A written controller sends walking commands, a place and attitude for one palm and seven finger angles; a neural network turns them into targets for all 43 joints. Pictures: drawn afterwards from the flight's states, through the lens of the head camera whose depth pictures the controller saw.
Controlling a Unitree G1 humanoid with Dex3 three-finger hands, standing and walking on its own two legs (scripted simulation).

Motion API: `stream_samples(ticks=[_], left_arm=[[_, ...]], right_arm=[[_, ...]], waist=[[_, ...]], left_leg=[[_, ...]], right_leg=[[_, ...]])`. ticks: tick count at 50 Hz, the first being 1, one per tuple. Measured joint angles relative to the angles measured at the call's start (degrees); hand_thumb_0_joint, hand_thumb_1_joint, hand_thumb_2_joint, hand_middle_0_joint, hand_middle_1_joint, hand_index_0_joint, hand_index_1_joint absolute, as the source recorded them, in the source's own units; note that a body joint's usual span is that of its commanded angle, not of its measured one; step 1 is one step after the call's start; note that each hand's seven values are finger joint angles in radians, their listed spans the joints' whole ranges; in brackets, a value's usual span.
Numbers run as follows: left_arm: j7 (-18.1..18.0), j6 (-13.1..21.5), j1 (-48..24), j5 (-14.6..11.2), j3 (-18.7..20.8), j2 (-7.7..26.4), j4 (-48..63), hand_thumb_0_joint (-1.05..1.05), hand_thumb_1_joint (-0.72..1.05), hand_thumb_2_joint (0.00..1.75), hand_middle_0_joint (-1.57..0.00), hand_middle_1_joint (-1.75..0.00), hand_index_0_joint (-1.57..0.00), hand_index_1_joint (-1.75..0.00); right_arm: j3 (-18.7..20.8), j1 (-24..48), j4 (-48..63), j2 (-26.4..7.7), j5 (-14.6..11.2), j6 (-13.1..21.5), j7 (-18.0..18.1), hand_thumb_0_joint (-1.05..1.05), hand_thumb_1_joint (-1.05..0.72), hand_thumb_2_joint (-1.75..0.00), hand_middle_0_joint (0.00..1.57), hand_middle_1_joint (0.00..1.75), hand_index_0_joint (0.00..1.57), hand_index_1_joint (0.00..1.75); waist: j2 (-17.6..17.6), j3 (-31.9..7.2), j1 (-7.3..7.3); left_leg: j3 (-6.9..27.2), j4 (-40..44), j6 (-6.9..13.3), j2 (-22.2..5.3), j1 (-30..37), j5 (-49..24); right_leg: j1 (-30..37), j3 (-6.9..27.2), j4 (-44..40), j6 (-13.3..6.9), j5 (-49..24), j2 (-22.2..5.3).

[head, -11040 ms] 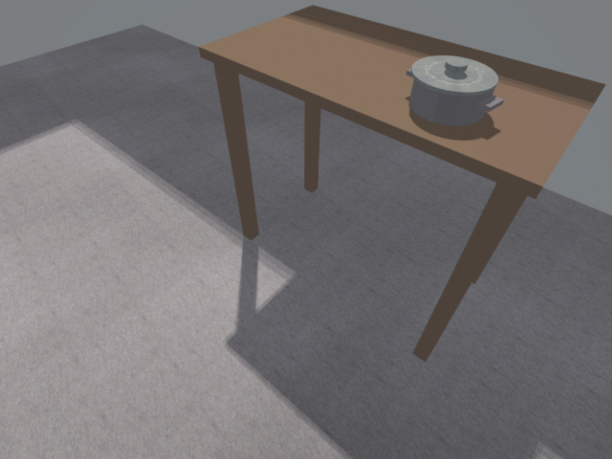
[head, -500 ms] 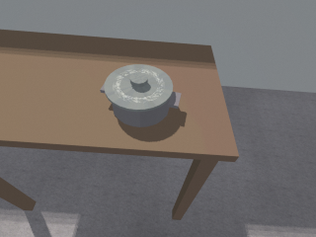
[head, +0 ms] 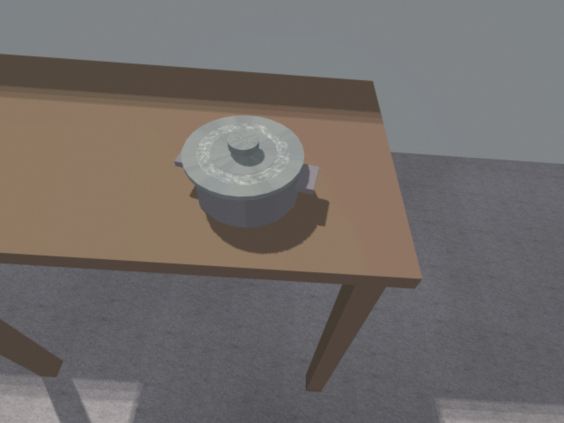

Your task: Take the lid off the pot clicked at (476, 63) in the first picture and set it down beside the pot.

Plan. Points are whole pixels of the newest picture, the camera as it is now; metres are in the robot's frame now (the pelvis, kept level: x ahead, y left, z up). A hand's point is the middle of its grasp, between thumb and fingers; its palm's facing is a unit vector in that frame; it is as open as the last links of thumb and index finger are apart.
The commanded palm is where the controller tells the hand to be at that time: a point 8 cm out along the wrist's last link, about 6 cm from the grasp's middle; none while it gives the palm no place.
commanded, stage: lift the closed hand beside the body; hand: left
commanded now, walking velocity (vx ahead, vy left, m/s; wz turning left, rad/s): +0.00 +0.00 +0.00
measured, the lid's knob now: (243, 142) +0.46 +0.10 +0.15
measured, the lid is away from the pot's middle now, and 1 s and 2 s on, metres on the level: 0.00 0.00 0.00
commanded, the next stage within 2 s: raise the hand higher, near the body in 0.72 s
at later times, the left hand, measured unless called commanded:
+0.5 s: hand out of the picture +0.11 +0.18 +0.00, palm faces +0.27 -0.92 -0.30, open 4.5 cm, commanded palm +0.07 +0.23 +0.04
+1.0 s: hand (105, 405) +0.12 +0.18 +0.11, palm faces +0.34 -0.81 -0.47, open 3.1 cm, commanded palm +0.06 +0.22 +0.15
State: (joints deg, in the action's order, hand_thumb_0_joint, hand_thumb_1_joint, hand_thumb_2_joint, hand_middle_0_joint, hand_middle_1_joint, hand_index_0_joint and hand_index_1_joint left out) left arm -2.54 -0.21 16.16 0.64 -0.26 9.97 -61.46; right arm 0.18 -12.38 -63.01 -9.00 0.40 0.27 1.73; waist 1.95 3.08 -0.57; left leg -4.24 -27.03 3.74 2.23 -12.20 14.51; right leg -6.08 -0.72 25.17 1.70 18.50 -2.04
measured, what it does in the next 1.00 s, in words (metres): shifts its weight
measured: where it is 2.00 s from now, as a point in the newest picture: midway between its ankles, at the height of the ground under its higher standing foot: outside the picture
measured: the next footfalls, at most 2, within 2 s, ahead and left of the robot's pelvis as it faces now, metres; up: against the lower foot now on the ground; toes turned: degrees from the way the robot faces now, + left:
none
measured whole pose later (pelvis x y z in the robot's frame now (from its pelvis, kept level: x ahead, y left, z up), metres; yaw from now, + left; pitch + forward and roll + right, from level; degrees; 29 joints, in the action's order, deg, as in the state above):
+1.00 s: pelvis -0.01 -0.07 +0.00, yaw +1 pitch -4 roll +0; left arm -3.4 6.0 41.0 -2.6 14.7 18.3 22.7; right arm 0.4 -12.2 -37.0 -11.5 -0.4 7.1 5.0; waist -4.5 0.6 -3.7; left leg -1.1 -23.5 -1.3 -2.2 -7.7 11.7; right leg -1.0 -3.4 21.3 -3.5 16.5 2.9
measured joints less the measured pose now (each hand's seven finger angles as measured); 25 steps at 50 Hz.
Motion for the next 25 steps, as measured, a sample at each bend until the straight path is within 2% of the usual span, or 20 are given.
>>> stream_samples(ticks=[6,7,8,10,12,15,17,19,22,25], left_arm=[[-0.4,0.3,-0.2,0.3,-0.1,-0.3,-0.1,0.00,0.90,0.90,-0.20,-0.30,-0.20,-0.30],[-0.6,-1.8,1.6,-0.7,-0.2,-0.2,6.6,0.00,0.90,0.90,-0.20,-0.30,-0.20,-0.30],[-1.4,-3.0,4.3,-1.0,-0.4,0.1,16.2,0.01,0.91,0.90,-0.21,-0.31,-0.21,-0.30],[-4.1,-3.7,8.1,-1.7,-0.9,0.8,32.9,0.01,0.91,0.90,-0.23,-0.33,-0.23,-0.32],[-6.1,-3.4,9.0,-1.5,-0.5,0.9,43.2,0.01,0.91,0.90,-0.26,-0.37,-0.26,-0.36],[-5.8,-1.3,8.8,-0.5,1.1,0.0,48.2,0.01,0.91,0.90,-0.33,-0.45,-0.33,-0.44],[-4.0,-0.4,10.5,-0.4,2.0,-0.4,50.4,0.00,0.91,0.90,-0.40,-0.52,-0.39,-0.51],[-2.0,0.2,13.3,-0.8,2.4,0.0,53.5,0.00,0.91,0.90,-0.47,-0.60,-0.47,-0.59],[-0.9,0.8,17.2,-1.7,3.3,1.8,60.3,0.00,0.91,0.90,-0.59,-0.72,-0.59,-0.72],[-1.5,1.7,19.1,-2.3,5.1,3.9,66.2,0.01,0.90,0.90,-0.71,-0.86,-0.71,-0.85]], right_arm=[[-0.1,-0.1,0.3,-0.2,0.0,0.0,0.0,0.01,-0.93,-0.90,0.20,0.30,0.20,0.29],[-0.1,-1.5,2.5,-0.4,-0.8,1.2,-0.3,0.01,-0.93,-0.90,0.20,0.30,0.20,0.29],[-0.5,-3.5,5.1,-0.6,-1.5,3.8,-0.2,0.01,-0.93,-0.90,0.20,0.30,0.20,0.29],[-1.0,-5.9,8.0,-1.3,-2.7,8.9,0.3,0.01,-0.93,-0.90,0.20,0.30,0.20,0.29],[-0.8,-5.7,10.2,-2.1,-2.7,11.1,-0.1,0.01,-0.92,-0.90,0.20,0.30,0.20,0.29],[0.3,-2.4,14.4,-2.5,-2.1,10.5,-1.7,0.01,-0.92,-0.90,0.20,0.30,0.20,0.29],[0.9,0.4,18.2,-1.9,-1.9,9.0,-2.5,0.01,-0.92,-0.90,0.20,0.30,0.20,0.29],[0.9,2.3,22.5,-1.2,-2.0,7.9,-2.5,0.01,-0.91,-0.90,0.20,0.30,0.20,0.29],[0.4,3.5,28.4,-1.5,-1.7,7.7,-1.3,0.01,-0.91,-0.90,0.20,0.30,0.20,0.29],[0.1,4.2,31.4,-3.0,-1.1,8.0,0.1,0.01,-0.91,-0.90,0.20,0.30,0.20,0.29]], waist=[[-0.4,-0.3,0.16],[-0.5,-0.2,-0.10],[-0.5,-0.4,-0.82],[-1.2,-2.1,-1.73],[-2.2,-3.6,-1.37],[-4.0,-6.1,0.12],[-4.4,-6.9,0.87],[-3.9,-6.6,0.92],[-2.8,-5.1,-0.62],[-2.7,-4.1,-2.54]], left_leg=[[0.2,-0.4,-0.2,-0.2,-0.4,0.0],[0.3,-0.7,-0.3,-0.2,-0.7,0.1],[0.4,-0.3,-0.5,0.0,-0.6,0.0],[0.7,0.7,-0.8,0.4,-0.2,-0.6],[1.1,1.9,-0.6,1.0,1.2,-1.3],[1.1,2.5,-0.6,0.8,1.5,-1.9],[0.7,2.6,-1.0,0.2,1.3,-2.2],[0.7,2.5,-1.5,-0.4,1.1,-2.4],[1.5,2.3,-2.4,-1.4,1.1,-2.9],[2.9,2.1,-3.1,-2.2,0.9,-3.3]], right_leg=[[-0.1,-0.2,-0.2,-0.1,-0.1,0.2],[-0.3,-0.3,0.1,-0.1,-0.1,0.2],[-0.6,-0.4,0.6,-0.6,0.0,0.1],[-0.8,-0.7,1.3,-1.6,0.0,-0.2],[0.5,-1.2,0.6,-1.9,0.1,-0.7],[1.0,-1.2,-0.5,-0.6,-0.2,-0.7],[0.4,-0.8,-0.2,-0.7,-0.5,-0.1],[0.0,-0.7,0.2,-1.3,-0.7,0.5],[0.5,-1.4,-0.3,-2.3,-1.2,1.6],[1.3,-2.8,-1.4,-3.1,-2.0,2.6]])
